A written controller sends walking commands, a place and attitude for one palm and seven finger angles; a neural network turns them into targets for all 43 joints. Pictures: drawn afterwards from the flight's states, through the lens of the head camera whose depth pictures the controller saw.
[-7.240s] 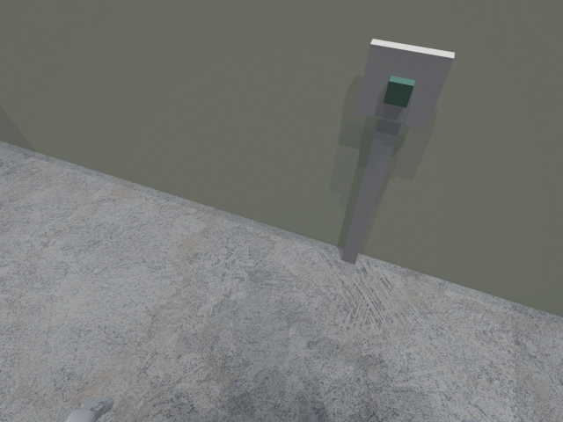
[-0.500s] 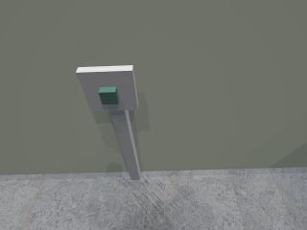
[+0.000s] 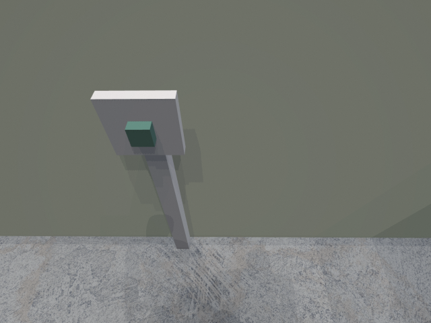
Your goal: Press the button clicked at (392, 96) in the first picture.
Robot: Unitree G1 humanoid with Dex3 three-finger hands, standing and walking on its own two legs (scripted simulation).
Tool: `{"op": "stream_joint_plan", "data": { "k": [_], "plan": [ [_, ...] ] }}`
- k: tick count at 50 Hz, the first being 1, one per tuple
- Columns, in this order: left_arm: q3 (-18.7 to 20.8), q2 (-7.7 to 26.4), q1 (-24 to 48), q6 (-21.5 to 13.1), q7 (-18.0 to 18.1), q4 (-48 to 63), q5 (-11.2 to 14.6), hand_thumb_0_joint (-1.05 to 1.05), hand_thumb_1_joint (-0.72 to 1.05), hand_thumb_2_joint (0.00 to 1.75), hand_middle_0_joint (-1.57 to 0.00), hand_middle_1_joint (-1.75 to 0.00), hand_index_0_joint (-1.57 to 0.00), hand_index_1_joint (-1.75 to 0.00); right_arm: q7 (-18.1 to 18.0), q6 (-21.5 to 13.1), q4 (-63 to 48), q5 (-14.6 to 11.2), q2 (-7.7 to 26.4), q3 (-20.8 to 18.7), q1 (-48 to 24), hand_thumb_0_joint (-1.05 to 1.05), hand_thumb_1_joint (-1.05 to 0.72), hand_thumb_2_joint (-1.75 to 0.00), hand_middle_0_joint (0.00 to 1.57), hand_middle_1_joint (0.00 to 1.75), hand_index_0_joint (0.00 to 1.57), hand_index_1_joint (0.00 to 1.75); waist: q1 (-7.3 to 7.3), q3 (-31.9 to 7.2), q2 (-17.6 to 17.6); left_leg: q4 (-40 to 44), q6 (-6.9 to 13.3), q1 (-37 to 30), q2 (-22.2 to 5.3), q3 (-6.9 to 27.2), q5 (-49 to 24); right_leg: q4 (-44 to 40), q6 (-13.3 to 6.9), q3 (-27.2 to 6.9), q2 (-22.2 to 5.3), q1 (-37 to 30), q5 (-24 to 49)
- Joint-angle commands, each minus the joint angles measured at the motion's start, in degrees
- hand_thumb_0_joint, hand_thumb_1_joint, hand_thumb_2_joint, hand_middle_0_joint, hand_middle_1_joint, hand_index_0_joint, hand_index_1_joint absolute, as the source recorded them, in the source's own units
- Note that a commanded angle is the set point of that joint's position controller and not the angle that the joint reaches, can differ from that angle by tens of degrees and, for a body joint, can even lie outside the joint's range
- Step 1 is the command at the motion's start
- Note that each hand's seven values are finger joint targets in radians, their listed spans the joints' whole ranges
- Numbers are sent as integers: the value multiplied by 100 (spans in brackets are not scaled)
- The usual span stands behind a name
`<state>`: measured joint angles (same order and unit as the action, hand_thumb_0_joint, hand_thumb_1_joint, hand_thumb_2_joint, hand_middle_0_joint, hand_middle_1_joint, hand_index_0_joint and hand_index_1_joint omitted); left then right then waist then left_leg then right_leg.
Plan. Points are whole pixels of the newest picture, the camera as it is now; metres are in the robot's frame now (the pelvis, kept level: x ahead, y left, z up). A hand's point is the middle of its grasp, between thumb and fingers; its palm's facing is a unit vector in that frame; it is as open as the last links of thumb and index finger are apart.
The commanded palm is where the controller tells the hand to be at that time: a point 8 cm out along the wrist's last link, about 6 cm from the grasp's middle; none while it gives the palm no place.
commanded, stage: come to a stop and stand still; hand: left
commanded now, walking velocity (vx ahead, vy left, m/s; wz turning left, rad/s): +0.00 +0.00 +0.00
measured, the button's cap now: (141, 133) +0.50 +0.21 +0.05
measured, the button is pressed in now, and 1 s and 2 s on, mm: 0 0 0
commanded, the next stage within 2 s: look again from close up in 0.30 s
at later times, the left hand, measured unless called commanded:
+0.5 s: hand out of the picture -0.01 +0.16 -0.17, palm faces +0.04 -0.98 -0.19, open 7.3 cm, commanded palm none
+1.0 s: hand out of the picture -0.02 +0.15 -0.17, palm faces +0.05 -0.99 -0.16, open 7.4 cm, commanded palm +0.09 +0.20 -0.07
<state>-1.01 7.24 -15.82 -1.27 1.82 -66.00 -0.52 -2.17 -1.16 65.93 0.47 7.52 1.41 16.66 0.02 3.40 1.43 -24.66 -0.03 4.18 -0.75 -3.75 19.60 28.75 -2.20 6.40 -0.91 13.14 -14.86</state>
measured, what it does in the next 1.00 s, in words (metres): stands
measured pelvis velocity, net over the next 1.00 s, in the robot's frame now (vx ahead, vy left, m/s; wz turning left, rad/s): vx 0.00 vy -0.01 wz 0.01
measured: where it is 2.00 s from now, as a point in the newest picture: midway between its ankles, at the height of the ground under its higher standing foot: outside the picture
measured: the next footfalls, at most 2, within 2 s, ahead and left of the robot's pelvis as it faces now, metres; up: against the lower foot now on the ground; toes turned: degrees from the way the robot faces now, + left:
none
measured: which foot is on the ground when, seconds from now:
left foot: down 0.00-1.00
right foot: down 0.00-1.00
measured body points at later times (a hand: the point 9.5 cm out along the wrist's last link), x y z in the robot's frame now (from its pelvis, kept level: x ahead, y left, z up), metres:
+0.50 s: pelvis +0.00 -0.01 +0.00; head +0.02 -0.01 +0.45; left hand -0.01 +0.21 -0.16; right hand -0.01 -0.21 -0.17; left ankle -0.07 +0.11 -0.74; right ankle +0.01 -0.09 -0.74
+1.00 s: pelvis +0.00 -0.01 +0.00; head +0.02 -0.01 +0.45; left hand -0.02 +0.20 -0.16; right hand -0.03 -0.20 -0.17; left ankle -0.07 +0.11 -0.74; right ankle +0.01 -0.09 -0.74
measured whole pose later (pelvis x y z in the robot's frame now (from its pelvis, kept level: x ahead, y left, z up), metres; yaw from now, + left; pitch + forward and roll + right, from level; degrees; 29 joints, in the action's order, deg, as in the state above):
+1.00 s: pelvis +0.00 -0.01 +0.00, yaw +1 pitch -1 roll +0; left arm -0.6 6.7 -17.2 -1.0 1.7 -65.5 -0.6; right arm -2.5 -1.3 66.8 0.5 5.7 1.4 18.5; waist 0.5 2.8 0.4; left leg -24.3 -0.5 3.8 -1.2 -3.0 19.4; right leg 27.9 -2.6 7.2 -0.6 12.3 -14.7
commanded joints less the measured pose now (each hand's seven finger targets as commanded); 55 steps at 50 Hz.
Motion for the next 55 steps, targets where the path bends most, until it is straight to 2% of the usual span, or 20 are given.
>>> {"op": "stream_joint_plan", "data": {
  "k": [1,15,25,30,31,34,36,38,43,47,49,50,51,52,53,54,55],
  "plan": [
    [120,544,-423,-73,42,160,13,0,90,90,-20,-30,-20,-30,-27,-50,-36,15,361,-83,600,0,-90,-90,20,30,20,30,9,-20,-211,365,157,669,-498,374,-1237,-434,-156,-778,-714,-624,1908],
    [151,595,-379,-62,43,228,7,0,90,90,-20,-30,-20,-30,-32,-43,-10,19,356,-99,611,0,-90,-90,20,30,20,30,19,-13,-157,397,136,656,-527,398,-1324,-501,-156,-729,-697,-687,1862],
    [153,548,-407,-27,34,237,1,0,90,90,-20,-30,-20,-30,-40,-44,-8,23,334,-87,675,0,-90,-90,20,30,20,30,33,145,-129,505,165,749,-545,446,-1105,-571,-157,-703,-632,-566,1215],
    [143,518,-469,-21,31,220,2,0,90,90,-20,-30,-20,-30,-47,-53,1,19,316,-80,687,0,-90,-90,20,30,20,30,46,204,-93,500,177,775,-537,463,-1135,-568,-156,-702,-633,-535,1197],
    [150,513,-484,-29,30,217,2,0,90,90,-20,-30,-20,-30,-48,-57,-3,23,322,-80,707,0,-90,-90,20,30,20,30,42,126,-166,486,176,728,-541,458,-1173,-552,-158,-703,-629,-557,1259],
    [152,502,-494,-34,36,212,1,0,90,90,-20,-30,-20,-30,-52,-72,11,18,324,-87,734,0,-90,-90,20,30,20,30,42,2,-49,465,180,664,-560,457,-1367,-475,-154,-664,-619,-625,1419],
    [148,485,-512,-36,36,192,1,0,90,90,-20,-30,-20,-30,-60,-77,19,16,306,-87,740,0,-90,-90,20,30,20,30,52,75,-117,467,180,684,-556,451,-1365,-473,-154,-663,-633,-600,1474],
    [142,451,-510,-19,40,194,-5,0,90,90,-20,-30,-20,-30,-62,-60,29,15,290,-88,743,0,-90,-90,20,30,20,30,44,206,-120,502,181,739,-565,456,-1255,-499,-153,-662,-604,-523,1316],
    [141,434,-567,-14,38,175,-7,0,90,90,-20,-30,-20,-30,-60,-50,38,17,249,-82,767,0,-90,-90,20,30,20,30,53,248,-208,493,181,805,-531,444,-1029,-573,-155,-711,-613,-496,1088],
    [153,436,-574,-24,36,195,1,0,90,90,-20,-30,-20,-30,-62,-64,36,20,226,-81,793,0,-90,-90,20,30,20,30,50,171,-69,485,182,782,-530,447,-1085,-563,-173,-723,-624,-514,1116],
    [155,421,-600,-32,43,198,-4,0,90,90,-20,-30,-20,-30,-63,-68,34,19,231,-88,792,0,-90,-90,20,30,20,30,49,124,-148,457,183,743,-538,455,-1213,-534,-165,-706,-618,-544,1278],
    [220,765,-1149,-159,285,-69,-46,0,90,90,-20,-30,-20,-30,-8,-122,-435,-60,576,-203,-88,0,-90,-90,20,30,20,30,353,107,-444,-1006,-3,1167,-493,55,-1654,-322,139,-1059,-951,-608,4859],
    [86,1515,3301,-1355,185,8850,1153,0,90,90,-23,-33,-23,-33,-206,-1144,-2551,-224,1777,-272,62,0,-90,-90,20,30,20,30,-522,-2772,987,-93,215,-49,9,238,-2350,113,7,-1028,-556,-1165,3361],
    [437,1395,1219,-966,582,7456,681,0,90,90,-25,-36,-25,-36,-360,-1572,-2234,-204,1163,-236,-403,0,-90,-90,20,30,20,30,-19,-2789,1757,18,179,-94,-118,224,-3102,226,-135,-789,-210,-1005,1837],
    [-106,257,-292,-119,823,6280,794,0,90,90,-28,-39,-28,-39,-336,-1695,-2241,-373,897,-331,-376,0,-90,-90,20,30,20,30,-155,-1514,1142,58,21,601,-235,460,-2949,222,-31,-470,-132,-242,899],
    [-562,-384,-382,50,720,6265,865,0,90,90,-31,-42,-31,-42,-327,-1744,-2147,-416,996,-308,-229,0,-90,-90,20,30,20,30,-166,-801,207,-146,99,912,-216,451,-2427,74,49,-317,-112,126,989],
    [-557,-143,4,-171,642,6874,950,0,90,90,-34,-45,-34,-45,-353,-1856,-2431,-428,1251,-369,-415,0,-90,-90,20,30,20,30,-243,-524,-479,-360,183,1155,-126,552,-1823,38,100,-352,-124,439,954]
  ]
}}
